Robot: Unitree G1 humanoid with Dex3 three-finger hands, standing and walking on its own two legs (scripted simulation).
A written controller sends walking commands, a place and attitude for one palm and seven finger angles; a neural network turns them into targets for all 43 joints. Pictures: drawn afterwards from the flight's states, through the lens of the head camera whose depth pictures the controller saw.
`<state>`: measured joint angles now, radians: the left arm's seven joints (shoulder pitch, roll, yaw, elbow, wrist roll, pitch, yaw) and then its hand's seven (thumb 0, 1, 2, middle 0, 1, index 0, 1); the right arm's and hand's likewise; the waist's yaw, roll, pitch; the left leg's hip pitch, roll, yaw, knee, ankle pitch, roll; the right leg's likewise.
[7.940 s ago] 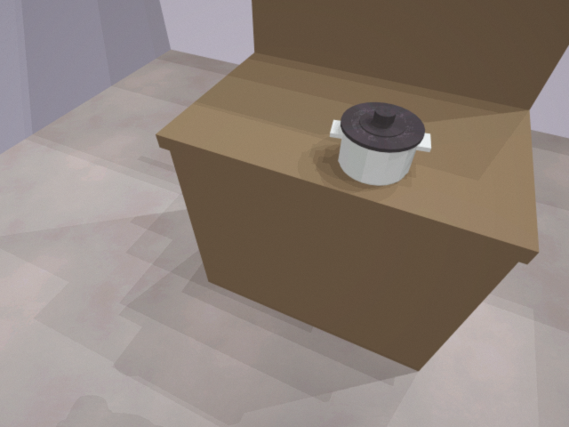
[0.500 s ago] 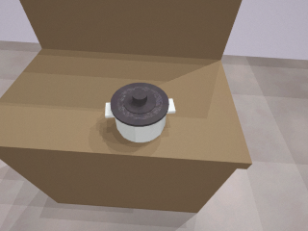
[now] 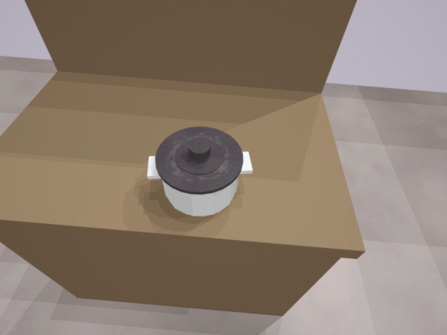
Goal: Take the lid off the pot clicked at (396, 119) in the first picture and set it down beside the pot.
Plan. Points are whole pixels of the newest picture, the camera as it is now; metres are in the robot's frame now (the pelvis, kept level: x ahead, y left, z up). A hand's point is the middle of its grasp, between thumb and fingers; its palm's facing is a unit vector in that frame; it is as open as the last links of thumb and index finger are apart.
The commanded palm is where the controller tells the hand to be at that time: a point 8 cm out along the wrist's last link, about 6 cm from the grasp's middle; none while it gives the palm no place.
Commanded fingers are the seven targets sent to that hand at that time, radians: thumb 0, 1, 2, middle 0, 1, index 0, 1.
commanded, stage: come to a stop and stand still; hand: left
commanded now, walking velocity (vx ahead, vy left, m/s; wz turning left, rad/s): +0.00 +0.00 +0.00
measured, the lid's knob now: (199, 148) +0.42 +0.08 +0.10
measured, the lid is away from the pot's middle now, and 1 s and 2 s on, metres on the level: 0.00 0.00 0.00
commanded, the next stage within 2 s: look again from close up in 0.08 s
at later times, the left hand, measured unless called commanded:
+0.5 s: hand out of the picture -0.01 +0.17 -0.18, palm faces +0.03 -0.99 -0.17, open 7.4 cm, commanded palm none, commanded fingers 0.00 0.90 0.90 -0.20 -0.30 -0.20 -0.30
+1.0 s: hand out of the picture -0.03 +0.17 -0.18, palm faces +0.04 -0.99 -0.14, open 7.4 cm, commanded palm none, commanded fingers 0.00 0.90 0.90 -0.20 -0.30 -0.20 -0.30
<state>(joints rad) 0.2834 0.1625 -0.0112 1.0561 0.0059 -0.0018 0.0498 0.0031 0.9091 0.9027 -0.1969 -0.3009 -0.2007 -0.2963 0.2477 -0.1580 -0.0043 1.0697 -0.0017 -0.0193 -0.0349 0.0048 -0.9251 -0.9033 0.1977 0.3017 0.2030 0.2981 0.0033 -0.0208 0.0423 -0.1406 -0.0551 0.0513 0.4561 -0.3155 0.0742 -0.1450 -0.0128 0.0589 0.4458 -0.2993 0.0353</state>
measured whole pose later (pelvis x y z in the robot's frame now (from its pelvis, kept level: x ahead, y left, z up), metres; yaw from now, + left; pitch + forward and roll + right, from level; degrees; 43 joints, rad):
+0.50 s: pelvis +0.00 +0.00 +0.00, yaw +0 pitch +0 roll -1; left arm 0.30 0.15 -0.01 1.08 0.00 -0.01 0.05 0.00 0.91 0.90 -0.20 -0.30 -0.20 -0.30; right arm 0.29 -0.13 0.00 1.11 0.00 -0.02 -0.03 0.01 -0.92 -0.90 0.20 0.30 0.20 0.30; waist 0.00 -0.03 0.05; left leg -0.13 -0.06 0.05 0.44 -0.30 0.08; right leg -0.13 -0.02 0.05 0.42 -0.29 0.04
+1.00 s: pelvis -0.01 +0.02 +0.00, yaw +0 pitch +0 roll -1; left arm 0.32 0.14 -0.01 1.10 0.01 0.00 0.05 0.00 0.91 0.90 -0.20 -0.30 -0.20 -0.30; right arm 0.30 -0.12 0.00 1.12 0.00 -0.03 -0.04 0.01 -0.92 -0.90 0.20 0.30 0.20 0.30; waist 0.01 -0.04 0.05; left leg -0.14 -0.08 0.06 0.44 -0.30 0.10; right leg -0.14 -0.04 0.06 0.42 -0.28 0.06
